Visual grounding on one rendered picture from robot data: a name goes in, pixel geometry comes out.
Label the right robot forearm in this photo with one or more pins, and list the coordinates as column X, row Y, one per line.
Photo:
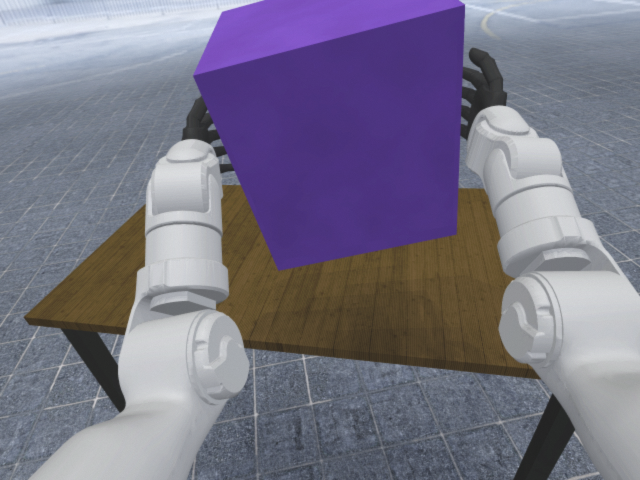
column 538, row 220

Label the left robot hand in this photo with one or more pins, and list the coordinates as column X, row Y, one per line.
column 198, row 122

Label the robot right upper arm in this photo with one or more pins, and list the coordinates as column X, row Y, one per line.
column 580, row 332

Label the table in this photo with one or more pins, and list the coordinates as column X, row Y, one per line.
column 435, row 304

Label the left robot forearm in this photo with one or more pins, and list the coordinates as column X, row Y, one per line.
column 183, row 270

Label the carton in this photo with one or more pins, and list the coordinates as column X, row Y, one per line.
column 341, row 119

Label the robot left upper arm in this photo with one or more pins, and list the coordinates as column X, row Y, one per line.
column 176, row 375

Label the right robot hand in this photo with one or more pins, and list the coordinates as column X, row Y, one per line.
column 489, row 85

